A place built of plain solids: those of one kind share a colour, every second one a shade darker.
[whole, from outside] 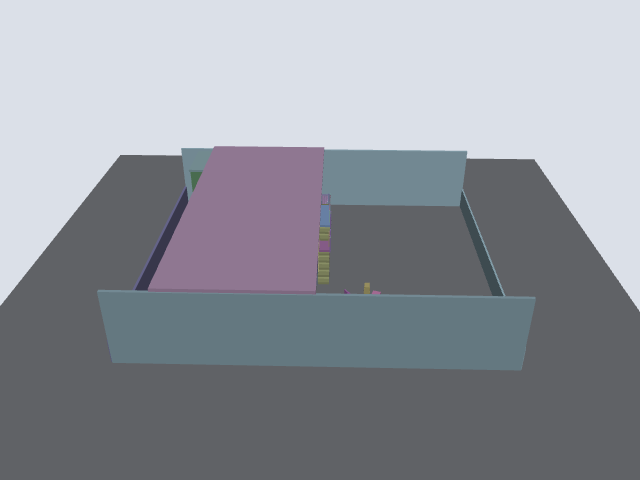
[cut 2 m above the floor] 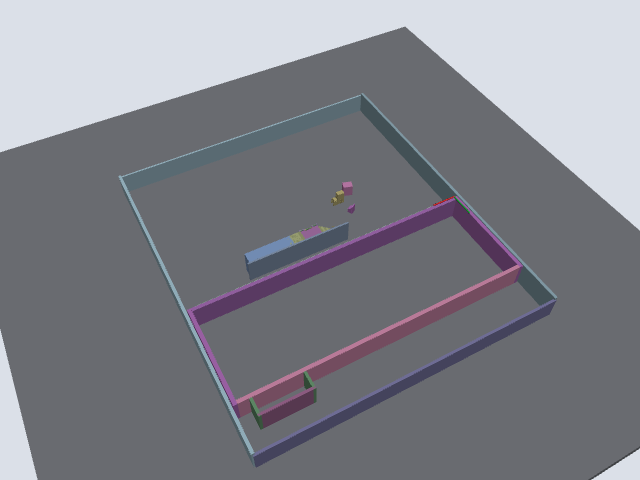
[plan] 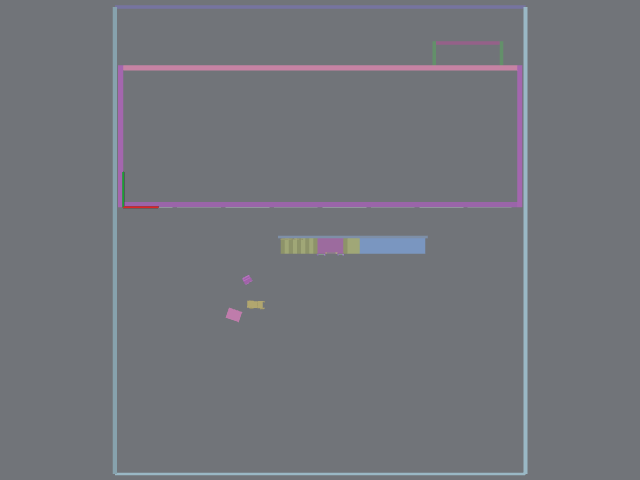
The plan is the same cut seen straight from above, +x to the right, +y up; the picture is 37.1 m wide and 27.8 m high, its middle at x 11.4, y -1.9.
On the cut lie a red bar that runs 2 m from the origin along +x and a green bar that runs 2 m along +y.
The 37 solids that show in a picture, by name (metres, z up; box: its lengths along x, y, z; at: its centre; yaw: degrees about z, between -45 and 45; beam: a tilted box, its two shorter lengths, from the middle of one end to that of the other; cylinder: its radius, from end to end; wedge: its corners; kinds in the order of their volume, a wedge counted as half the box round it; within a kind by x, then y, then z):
{
 "site_fence_1": {"box": [0.24, 27.05, 5.79], "at": [-0.48, -1.93, 2.84]},
 "site_fence_2": {"box": [23.78, 0.15, 1.85], "at": [11.41, -15.45, 0.88]},
 "site_fence_3": {"box": [0.24, 27.05, 5.79], "at": [23.3, -1.93, 2.84]},
 "roof_1": {"box": [23.82, 10.42, 0.25], "at": [11.41, 3.21, 5.86]},
 "gable_1": {"box": [0.3, 8.22, 5.79], "at": [-0.15, 4.11, 2.84]},
 "gable_2": {"box": [0.3, 8.22, 5.79], "at": [22.97, 4.11, 2.84]},
 "back_1": {"box": [22.82, 0.3, 2.67], "at": [11.41, 8.07, 1.28]},
 "face_1": {"box": [22.82, 0.3, 2.67], "at": [11.41, 0.15, 1.28]},
 "head_1": {"box": [3.8, 0.9, 2.92], "at": [15.59, -2.25, 1.41]},
 "step_1": {"box": [0.71, 0.9, 0.24], "at": [9.48, -2.25, 0.07]},
 "step_2": {"box": [0.71, 0.9, 0.43], "at": [9.71, -2.25, 0.17]},
 "step_3": {"box": [0.71, 0.9, 0.62], "at": [9.95, -2.25, 0.26]},
 "step_4": {"box": [0.71, 0.9, 0.81], "at": [10.19, -2.25, 0.36]},
 "step_5": {"box": [0.71, 0.9, 1.01], "at": [10.42, -2.25, 0.45]},
 "step_6": {"box": [0.71, 0.9, 1.2], "at": [10.66, -2.25, 0.55]},
 "step_7": {"box": [0.71, 0.9, 1.39], "at": [10.89, -2.25, 0.64]},
 "step_8": {"box": [0.71, 0.9, 1.58], "at": [11.13, -2.25, 0.74]},
 "step_9": {"box": [0.54, 0.9, 1.77], "at": [11.28, -2.25, 0.84]},
 "step_10": {"box": [0.71, 0.9, 2.15], "at": [13.1, -2.25, 1.03]},
 "step_11": {"box": [0.71, 0.9, 2.34], "at": [13.34, -2.25, 1.12]},
 "step_12": {"box": [0.54, 0.9, 2.73], "at": [13.73, -2.25, 1.31]},
 "site_backwall_1": {"box": [23.78, 0.2, 1.85], "at": [11.41, 11.6, 0.88]},
 "bay_back_1": {"box": [4.1, 0.21, 5.79], "at": [19.97, 9.51, 2.84]},
 "spine_1": {"box": [8.67, 0.15, 2.69], "at": [13.31, -1.73, 1.29]},
 "floor_1": {"box": [1.97, 0.9, 1.96], "at": [12.24, -2.25, 0.93]},
 "bay_side_1": {"box": [0.21, 1.4, 5.79], "at": [18.02, 8.92, 2.84]},
 "bay_side_2": {"box": [0.21, 1.4, 5.79], "at": [21.91, 8.92, 2.84]},
 "bay_roof_1": {"box": [4.3, 1.55, 0.2], "at": [19.97, 8.94, 5.84]},
 "lockupdoor_1": {"box": [2.54, 0.033, 2.15], "at": [4.39, -0.02, 1.02]},
 "lockupdoor_2": {"box": [2.54, 0.033, 2.15], "at": [7.2, -0.02, 1.02]},
 "lockupdoor_3": {"box": [2.54, 0.033, 2.15], "at": [10.01, -0.02, 1.02]},
 "lockupdoor_4": {"box": [2.54, 0.033, 2.15], "at": [12.81, -0.02, 1.02]},
 "lockupdoor_5": {"box": [2.54, 0.033, 2.15], "at": [15.62, -0.02, 1.02]},
 "lockupdoor_6": {"box": [2.54, 0.033, 2.15], "at": [18.43, -0.02, 1.02]},
 "lockupdoor_7": {"box": [2.54, 0.033, 2.15], "at": [21.23, -0.02, 1.02]},
 "foot_bin_1": {"box": [0.81, 0.62, 1.07], "at": [6.42, -6.24, 0.49], "yaw": -18.9},
 "foot_pram_1": {"box": [0.6, 0.4, 1.16], "at": [7.48, -5.63, 0.53], "yaw": -2.8}
}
